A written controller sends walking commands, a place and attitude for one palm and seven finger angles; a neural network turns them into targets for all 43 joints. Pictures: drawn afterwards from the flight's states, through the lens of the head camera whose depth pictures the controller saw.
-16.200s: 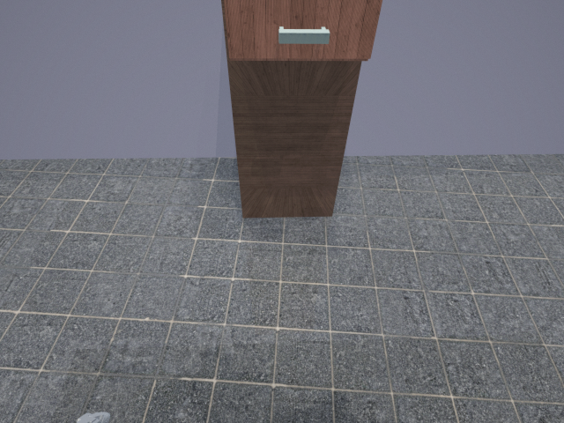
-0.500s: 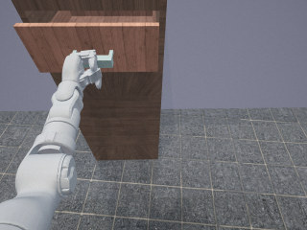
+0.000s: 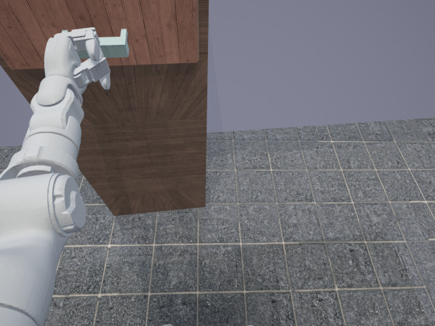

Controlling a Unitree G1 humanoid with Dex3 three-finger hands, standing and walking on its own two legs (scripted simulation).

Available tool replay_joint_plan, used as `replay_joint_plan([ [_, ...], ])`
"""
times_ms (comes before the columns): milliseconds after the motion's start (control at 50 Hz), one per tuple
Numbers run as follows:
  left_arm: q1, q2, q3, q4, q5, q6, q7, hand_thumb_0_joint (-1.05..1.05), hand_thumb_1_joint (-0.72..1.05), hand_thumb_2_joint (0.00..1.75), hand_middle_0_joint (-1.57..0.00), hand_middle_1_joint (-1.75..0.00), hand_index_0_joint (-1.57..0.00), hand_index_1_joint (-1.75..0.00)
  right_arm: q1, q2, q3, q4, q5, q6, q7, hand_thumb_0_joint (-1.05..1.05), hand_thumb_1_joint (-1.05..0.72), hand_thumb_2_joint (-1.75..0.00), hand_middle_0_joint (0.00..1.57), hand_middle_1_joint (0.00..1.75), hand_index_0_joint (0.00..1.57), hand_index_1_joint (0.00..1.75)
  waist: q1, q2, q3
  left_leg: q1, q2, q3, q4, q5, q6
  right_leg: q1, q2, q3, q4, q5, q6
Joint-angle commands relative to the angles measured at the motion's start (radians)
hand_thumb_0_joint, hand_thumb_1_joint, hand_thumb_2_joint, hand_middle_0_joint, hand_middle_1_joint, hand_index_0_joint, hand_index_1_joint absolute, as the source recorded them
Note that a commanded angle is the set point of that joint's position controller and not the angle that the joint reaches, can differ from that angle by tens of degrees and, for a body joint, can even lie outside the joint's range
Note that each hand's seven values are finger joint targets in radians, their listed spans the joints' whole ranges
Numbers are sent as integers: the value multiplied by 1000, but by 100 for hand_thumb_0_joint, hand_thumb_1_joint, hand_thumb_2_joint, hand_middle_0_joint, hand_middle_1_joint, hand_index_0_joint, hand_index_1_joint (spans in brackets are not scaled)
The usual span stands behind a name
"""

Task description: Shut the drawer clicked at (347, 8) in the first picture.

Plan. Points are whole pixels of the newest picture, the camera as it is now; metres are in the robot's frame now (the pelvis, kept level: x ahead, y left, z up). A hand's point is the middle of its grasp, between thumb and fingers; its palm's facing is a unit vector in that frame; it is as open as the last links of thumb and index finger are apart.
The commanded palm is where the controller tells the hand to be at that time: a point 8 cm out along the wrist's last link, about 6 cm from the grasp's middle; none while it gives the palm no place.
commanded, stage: push the drawer shut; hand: left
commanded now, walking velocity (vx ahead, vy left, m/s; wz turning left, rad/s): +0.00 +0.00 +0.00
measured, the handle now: (93, 41) +0.61 +0.18 +0.17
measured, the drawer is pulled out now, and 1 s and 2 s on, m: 0.02 0.00 0.00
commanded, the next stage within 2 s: pull the fist back off the drawer in 0.68 s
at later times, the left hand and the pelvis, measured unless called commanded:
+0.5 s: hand (102, 56) +0.55 +0.15 +0.17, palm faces +0.03 -1.00 +0.00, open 2.9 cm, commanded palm +0.58 +0.19 +0.17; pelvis +0.00 +0.00 -0.01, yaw +1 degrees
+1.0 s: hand (104, 55) +0.55 +0.15 +0.18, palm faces +0.03 -1.00 +0.00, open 3.1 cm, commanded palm +0.56 +0.19 +0.17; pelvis -0.02 +0.01 -0.01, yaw +0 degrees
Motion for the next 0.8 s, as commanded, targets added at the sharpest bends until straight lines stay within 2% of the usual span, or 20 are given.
replay_joint_plan([
  [0,-581,239,34,-200,0,-69,12,0,90,90,-140,-160,-140,-160,159,-168,-59,-60,-8,-14,-4,0,-90,-90,20,30,20,30,-35,53,-406,366,-12,-79,-15,285,20,-20,19,42,-67,280,16],
  [40,-614,229,17,-188,7,-63,13,0,90,90,-140,-160,-140,-160,170,-170,-58,-54,-11,-9,-3,0,-90,-90,20,30,20,30,-53,65,-393,363,-10,-79,-7,283,19,-46,19,42,-68,273,19],
  [80,-607,260,44,-155,13,-60,16,0,90,90,-140,-160,-140,-160,190,-177,-59,-49,-17,-3,-3,0,-90,-90,20,30,20,30,-57,34,-398,349,-9,-84,3,309,22,-37,22,38,-59,295,16],
  [100,-620,268,41,-166,19,-61,16,0,90,90,-140,-160,-140,-160,192,-177,-59,-51,-17,0,-1,0,-90,-90,20,30,20,30,-56,65,-415,363,-6,-82,4,331,19,-43,20,38,-53,313,17],
  [180,-698,202,1,-197,16,-63,29,0,90,90,-140,-160,-140,-160,209,-170,-63,-37,-22,5,4,0,-90,-90,20,30,20,30,-85,66,-405,391,-3,-97,16,333,20,-95,27,31,-59,284,17],
  [200,-694,217,10,-188,20,-63,35,0,90,90,-140,-160,-140,-160,210,-174,-65,-33,-22,6,4,0,-90,-90,20,30,20,30,-87,66,-417,398,1,-99,19,334,18,-107,27,30,-57,279,19],
  [220,-715,188,-19,-187,21,-62,36,0,90,90,-140,-160,-140,-160,206,-172,-63,-29,-23,5,6,0,-90,-90,20,30,20,30,-96,101,-404,401,1,-99,18,320,15,-130,26,31,-59,261,19],
  [240,-729,186,-25,-172,24,-62,38,0,90,90,-140,-160,-140,-160,212,-172,-62,-22,-23,4,7,0,-90,-90,20,30,20,30,-101,101,-387,394,2,-106,17,292,13,-146,26,29,-62,228,17],
  [280,-749,199,-14,-163,25,-66,48,0,90,90,-140,-160,-140,-160,222,-179,-61,-15,-27,2,7,0,-90,-90,20,30,20,30,-111,85,-384,386,2,-109,19,292,17,-146,27,30,-63,227,16],
  [320,-780,214,-19,-160,30,-71,51,0,90,90,-140,-160,-140,-160,219,-181,-59,-13,-26,-2,7,0,-90,-90,20,30,20,30,-117,109,-396,387,5,-113,17,257,13,-163,25,31,-63,196,18],
  [340,-773,198,-29,-138,30,-70,49,0,90,90,-140,-160,-140,-160,217,-180,-59,-11,-24,-5,7,0,-90,-90,20,30,20,30,-122,97,-380,372,4,-110,18,235,15,-169,25,34,-67,182,19],
  [360,-769,222,-16,-114,30,-70,51,0,90,90,-140,-160,-140,-160,222,-186,-55,-10,-25,-7,5,0,-90,-90,20,30,20,30,-123,83,-360,345,6,-114,12,206,14,-171,24,33,-67,159,18],
  [380,-790,220,-22,-129,29,-77,53,0,90,90,-140,-160,-140,-160,226,-188,-54,-8,-25,-8,4,0,-90,-90,20,30,20,30,-130,99,-365,352,6,-115,12,210,15,-172,23,33,-66,161,16],
  [420,-808,227,-22,-124,30,-83,54,0,90,90,-140,-160,-140,-160,226,-190,-53,-7,-26,-14,4,0,-90,-90,20,30,20,30,-130,112,-388,357,7,-117,13,192,12,-181,22,33,-64,143,19],
  [480,-797,245,-16,-93,23,-83,52,0,90,90,-140,-160,-140,-160,234,-200,-48,-5,-24,-21,-2,0,-90,-90,20,30,20,30,-143,77,-357,311,10,-114,8,146,19,-174,20,37,-73,120,22],
  [560,-824,253,-29,-103,22,-89,48,0,90,90,-140,-160,-140,-160,234,-205,-46,-2,-20,-32,-6,0,-90,-90,20,30,20,30,-145,119,-372,313,15,-112,0,101,15,-189,18,40,-74,84,25],
  [620,-819,264,-24,-95,18,-90,51,0,90,90,-140,-160,-140,-160,242,-211,-44,4,-19,-38,-9,0,-90,-90,20,30,20,30,-152,112,-373,312,20,-112,-4,89,17,-192,18,42,-81,74,28],
  [660,-823,242,-40,-95,16,-90,50,0,90,90,-140,-160,-140,-160,246,-211,-45,8,-18,-44,-10,0,-90,-90,20,30,20,30,-155,111,-362,311,21,-113,-14,65,15,-197,18,39,-86,58,29],
  [720,-829,265,-27,-109,16,-93,54,0,90,90,-140,-160,-140,-160,256,-215,-44,13,-21,-47,-11,0,-90,-90,20,30,20,30,-151,122,-384,315,21,-113,-14,77,15,-188,19,39,-85,65,28],
  [780,-809,252,-28,-87,13,-86,58,0,90,90,-140,-160,-140,-160,260,-217,-43,18,-22,-53,-12,0,-90,-90,20,30,20,30,-154,95,-351,294,20,-114,-22,43,18,-191,19,38,-94,44,27],
])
